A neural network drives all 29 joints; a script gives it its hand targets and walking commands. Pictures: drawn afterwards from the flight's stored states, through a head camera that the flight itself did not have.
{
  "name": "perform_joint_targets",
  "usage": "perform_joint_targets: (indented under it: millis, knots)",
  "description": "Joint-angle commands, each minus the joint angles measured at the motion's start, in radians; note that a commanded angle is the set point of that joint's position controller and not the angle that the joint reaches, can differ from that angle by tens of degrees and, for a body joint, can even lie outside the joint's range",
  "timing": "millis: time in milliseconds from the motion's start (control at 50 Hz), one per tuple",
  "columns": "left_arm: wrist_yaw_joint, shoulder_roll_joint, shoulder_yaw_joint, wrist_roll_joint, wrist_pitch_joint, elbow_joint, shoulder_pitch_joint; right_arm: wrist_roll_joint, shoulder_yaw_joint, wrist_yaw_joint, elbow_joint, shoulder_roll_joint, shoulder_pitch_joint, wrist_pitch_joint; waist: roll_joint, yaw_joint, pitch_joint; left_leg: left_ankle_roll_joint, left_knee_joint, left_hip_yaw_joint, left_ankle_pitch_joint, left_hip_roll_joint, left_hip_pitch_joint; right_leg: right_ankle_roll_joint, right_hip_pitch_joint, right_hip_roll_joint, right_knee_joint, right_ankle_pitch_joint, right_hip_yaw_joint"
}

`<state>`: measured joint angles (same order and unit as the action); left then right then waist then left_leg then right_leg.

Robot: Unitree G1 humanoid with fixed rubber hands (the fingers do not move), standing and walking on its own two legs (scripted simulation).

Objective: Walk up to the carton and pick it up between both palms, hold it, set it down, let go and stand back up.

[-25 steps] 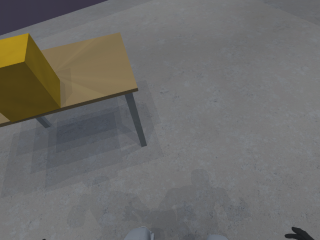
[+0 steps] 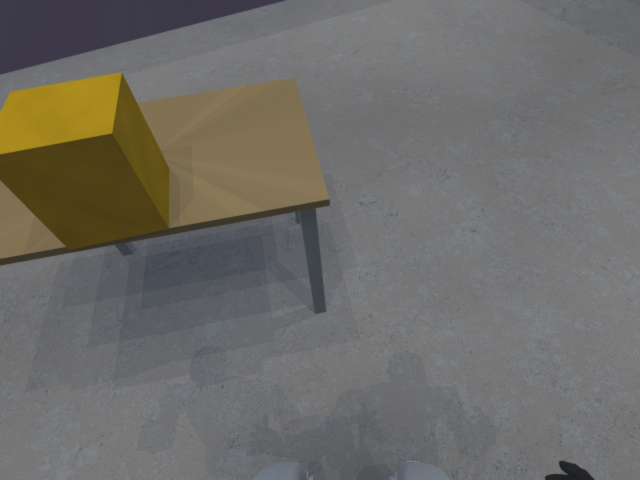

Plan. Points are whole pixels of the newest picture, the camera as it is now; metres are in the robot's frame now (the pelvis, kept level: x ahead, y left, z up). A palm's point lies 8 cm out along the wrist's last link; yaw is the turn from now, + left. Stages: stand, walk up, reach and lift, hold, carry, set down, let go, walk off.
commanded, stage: walk up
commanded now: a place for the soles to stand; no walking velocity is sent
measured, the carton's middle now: (94, 164) +0.70 +0.47 -0.03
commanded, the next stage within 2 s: none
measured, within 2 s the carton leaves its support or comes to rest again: neither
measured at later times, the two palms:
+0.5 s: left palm out of the picture +0.09 +0.46 -0.09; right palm (494, 466) +0.15 -0.19 -0.09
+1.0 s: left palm out of the picture +0.09 +0.54 -0.10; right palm (442, 418) +0.21 -0.14 -0.11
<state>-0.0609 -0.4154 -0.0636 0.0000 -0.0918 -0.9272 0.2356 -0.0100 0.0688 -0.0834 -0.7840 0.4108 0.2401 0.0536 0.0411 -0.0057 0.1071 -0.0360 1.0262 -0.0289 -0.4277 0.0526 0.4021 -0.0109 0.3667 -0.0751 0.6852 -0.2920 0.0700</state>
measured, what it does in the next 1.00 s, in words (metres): steps to the left: left foot, then right foot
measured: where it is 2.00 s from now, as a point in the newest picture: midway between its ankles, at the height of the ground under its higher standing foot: (244, 458)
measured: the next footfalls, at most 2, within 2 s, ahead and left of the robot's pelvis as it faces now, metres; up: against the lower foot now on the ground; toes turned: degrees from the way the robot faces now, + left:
left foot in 0.26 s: +0.09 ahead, +0.19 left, +0.00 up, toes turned +3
right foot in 0.64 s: +0.21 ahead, -0.01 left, +0.00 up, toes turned +2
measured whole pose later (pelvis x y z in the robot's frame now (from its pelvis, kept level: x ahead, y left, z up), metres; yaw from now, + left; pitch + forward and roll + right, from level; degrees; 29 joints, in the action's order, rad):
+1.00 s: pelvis +0.09 +0.18 -0.01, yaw +11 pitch -3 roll -1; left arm -0.06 -0.45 -0.09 0.00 -0.05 -0.93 0.25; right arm -0.01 0.12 -0.11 -0.82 0.46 0.29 0.05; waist 0.05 -0.01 0.11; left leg -0.01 0.81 -0.02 -0.40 0.01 0.37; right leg -0.01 0.42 -0.15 0.88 -0.45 0.07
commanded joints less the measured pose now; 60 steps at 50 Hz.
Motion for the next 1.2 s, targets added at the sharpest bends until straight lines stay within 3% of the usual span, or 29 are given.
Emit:
perform_joint_targets:
  millis: [0,100,180,220,240,260,280,300,340,400,540,580,620,640,660,680,700,740,780,820,900,940,960,980,1000,1020,1080,1120,1180]
  knots:
    - [-0.031,-0.337,-0.097,0.018,-0.025,0.061,0.037,-0.047,0.076,-0.010,0.064,0.222,0.002,-0.006,-0.097,0.009,-0.016,0.033,0.175,-0.118,0.001,-0.084,0.294,-0.206,-0.153,-0.314,-0.404,-0.264,-0.309]
    - [-0.020,-0.384,-0.123,0.035,-0.023,0.059,0.076,-0.039,0.079,-0.036,0.085,0.199,-0.012,-0.004,-0.213,0.037,-0.121,0.062,0.002,-0.056,-0.042,-0.120,0.260,-0.227,-0.253,-0.324,-0.319,-0.207,-0.219]
    - [-0.010,-0.385,-0.132,0.044,-0.017,0.091,-0.001,-0.030,0.076,-0.031,0.084,0.190,-0.007,-0.026,-0.278,0.010,-0.156,0.049,-0.247,-0.010,-0.117,-0.146,0.147,-0.218,-0.281,-0.333,-0.184,0.076,-0.138]
    - [-0.008,-0.339,-0.105,0.040,0.007,0.096,-0.121,-0.040,0.099,-0.012,0.021,0.197,0.181,-0.053,-0.133,-0.136,-0.235,0.055,-0.557,-0.003,0.034,-0.105,-0.174,-0.130,-0.120,-0.219,0.148,0.184,0.018]
    - [-0.005,-0.242,-0.060,0.036,0.014,0.106,-0.103,-0.058,0.118,0.002,-0.007,0.253,0.249,-0.054,0.058,-0.171,-0.189,0.061,-0.555,-0.028,0.066,-0.043,-0.319,-0.097,0.116,-0.124,0.341,0.040,0.043]
    - [-0.003,-0.149,-0.035,0.028,0.021,0.120,-0.087,-0.066,0.132,0.012,0.011,0.352,0.198,-0.052,0.350,-0.154,-0.136,0.021,-0.633,-0.414,-0.023,-0.198,-0.330,-0.037,0.434,0.012,0.573,-0.369,0.067]
    - [-0.017,-0.225,-0.037,0.018,0.031,0.115,-0.124,-0.044,0.134,0.011,0.053,0.416,0.133,-0.059,0.300,-0.141,-0.122,-0.040,-0.855,-0.732,-0.142,-0.309,-0.232,-0.030,0.452,0.040,0.590,-0.407,-0.004]
    - [-0.020,-0.265,-0.036,0.015,0.030,0.104,-0.179,-0.029,0.130,0.015,0.039,0.394,0.091,-0.050,0.173,-0.132,-0.030,0.002,-0.903,-0.738,-0.239,-0.286,-0.148,-0.038,0.430,0.009,0.602,-0.325,-0.085]
    - [-0.011,-0.287,-0.047,-0.009,0.030,0.055,-0.106,-0.045,0.109,0.029,0.050,0.321,0.025,-0.047,0.094,-0.064,0.030,0.040,-0.787,-0.504,-0.016,-0.205,-0.158,-0.028,0.393,-0.052,0.503,-0.147,-0.062]
    - [-0.004,-0.277,-0.048,-0.016,0.015,0.050,0.001,-0.034,0.097,0.040,0.039,0.271,0.123,-0.058,0.081,-0.062,-0.104,-0.028,-0.640,-0.395,0.511,-0.190,-0.435,0.006,0.359,-0.023,0.327,-0.133,-0.040]
    - [-0.019,-0.226,-0.025,-0.014,0.006,0.053,-0.008,-0.039,0.093,0.045,0.056,0.220,0.129,-0.049,0.092,-0.077,-0.179,-0.059,-0.540,-0.330,0.863,-0.190,-0.523,-0.005,0.252,0.037,0.069,-0.086,0.021]
    - [-0.027,-0.239,-0.020,-0.014,-0.003,0.046,0.043,-0.039,0.096,0.042,0.066,0.215,0.101,-0.044,0.142,-0.059,-0.207,-0.057,-0.499,-0.267,0.780,-0.168,-0.432,-0.015,0.136,0.047,-0.030,-0.009,0.040]
    - [-0.038,-0.255,-0.038,-0.009,-0.016,-0.033,0.259,-0.027,0.084,0.033,0.144,0.188,-0.062,-0.042,0.030,0.075,-0.283,-0.010,-0.254,-0.145,0.707,-0.099,-0.109,-0.059,-0.326,0.025,-0.252,0.199,0.022]
    - [-0.053,-0.332,-0.070,0.010,-0.023,-0.047,0.362,-0.012,0.056,0.027,0.174,0.121,-0.101,-0.047,-0.184,0.138,-0.325,0.026,-0.054,-0.095,0.404,-0.005,0.187,-0.120,-0.593,-0.154,-0.287,0.149,-0.205]
    - [-0.059,-0.384,-0.091,0.018,-0.022,-0.035,0.346,-0.032,0.053,0.024,0.165,0.126,-0.068,-0.038,-0.188,0.118,-0.341,0.060,0.092,-0.046,-0.117,0.053,0.365,-0.237,-0.638,-0.399,-0.360,-0.075,-0.569]
    - [-0.056,-0.419,-0.099,0.015,-0.019,-0.008,0.242,-0.050,0.081,0.025,0.115,0.208,-0.047,-0.024,-0.049,0.088,-0.277,0.059,0.219,-0.145,-0.121,-0.031,0.366,-0.287,-0.467,-0.471,-0.422,-0.405,-0.650]
    - [-0.056,-0.393,-0.096,-0.001,-0.015,0.034,0.132,-0.042,0.081,0.014,0.088,0.225,0.008,-0.009,-0.020,0.047,-0.171,0.054,0.234,-0.129,-0.093,-0.057,0.334,-0.300,-0.283,-0.483,-0.465,-0.493,-0.585]
    - [-0.047,-0.352,-0.089,0.011,-0.017,0.057,0.031,-0.045,0.087,-0.005,0.047,0.226,0.065,0.001,-0.032,-0.018,-0.039,0.040,0.210,-0.134,-0.044,-0.087,0.252,-0.234,-0.075,-0.358,-0.442,-0.412,-0.393]
    - [-0.035,-0.340,-0.096,0.029,-0.015,0.060,0.023,-0.042,0.081,-0.026,0.032,0.197,0.112,0.002,-0.186,-0.033,-0.052,0.045,0.104,-0.065,-0.009,-0.097,0.162,-0.195,-0.025,-0.262,-0.393,-0.320,-0.206]
    - [-0.026,-0.362,-0.106,0.048,-0.013,0.078,-0.001,-0.044,0.087,-0.041,0.060,0.196,0.074,0.002,-0.255,-0.019,-0.078,0.060,-0.047,-0.034,-0.103,-0.106,0.119,-0.195,-0.046,-0.260,-0.335,-0.335,-0.179]
    - [-0.017,-0.393,-0.119,0.053,0.002,0.078,-0.011,-0.039,0.100,-0.026,0.047,0.192,0.100,-0.007,-0.198,-0.040,-0.151,0.008,-0.315,0.035,-0.156,-0.105,-0.031,-0.174,-0.061,-0.265,-0.254,-0.363,-0.161]
    - [-0.010,-0.297,-0.088,0.051,0.023,0.081,-0.076,-0.053,0.119,-0.009,-0.035,0.216,0.277,-0.027,-0.002,-0.144,-0.153,0.022,-0.552,0.017,-0.061,-0.037,-0.298,-0.104,0.160,-0.128,0.119,-0.371,-0.005]
    - [-0.011,-0.190,-0.050,0.036,0.034,0.095,-0.079,-0.081,0.139,0.004,-0.019,0.291,0.291,-0.032,0.242,-0.175,-0.104,0.015,-0.726,-0.353,-0.280,-0.186,-0.329,-0.041,0.410,0.023,0.392,-0.398,0.089]
    - [-0.026,-0.195,-0.043,0.016,0.042,0.099,-0.111,-0.071,0.132,0.010,0.026,0.365,0.152,-0.033,0.300,-0.128,-0.014,-0.050,-0.881,-0.660,-0.562,-0.288,-0.206,-0.015,0.550,0.075,0.545,-0.372,-0.026]
    - [-0.024,-0.276,-0.058,0.019,0.038,0.099,-0.180,-0.047,0.127,0.014,0.057,0.386,0.065,-0.034,0.112,-0.124,0.036,-0.042,-0.945,-0.746,-0.548,-0.302,-0.109,-0.030,0.475,0.042,0.546,-0.287,-0.120]
    - [-0.015,-0.269,-0.055,0.006,0.036,0.071,-0.127,-0.054,0.125,0.018,0.056,0.337,0.043,-0.037,0.043,-0.083,0.092,-0.014,-0.862,-0.595,-0.396,-0.271,-0.136,-0.026,0.481,-0.004,0.496,-0.178,-0.102]
    - [-0.003,-0.291,-0.063,-0.008,0.025,0.010,0.026,-0.049,0.110,0.032,0.055,0.283,0.070,-0.050,0.144,-0.057,-0.036,-0.005,-0.737,-0.407,-0.046,-0.193,-0.244,0.005,0.340,-0.021,0.360,-0.113,-0.083]
    - [-0.002,-0.273,-0.051,-0.005,0.019,0.017,0.023,-0.044,0.101,0.030,0.039,0.249,0.083,-0.048,0.097,-0.063,-0.054,-0.093,-0.677,-0.335,0.127,-0.193,-0.316,0.014,0.322,-0.006,0.252,-0.154,-0.012]
    - [-0.012,-0.217,-0.034,-0.015,0.004,0.047,0.004,-0.049,0.102,0.037,0.027,0.246,0.160,-0.047,0.117,-0.085,-0.117,-0.103,-0.566,-0.301,0.667,-0.223,-0.460,0.007,0.287,0.024,0.124,-0.140,0.017]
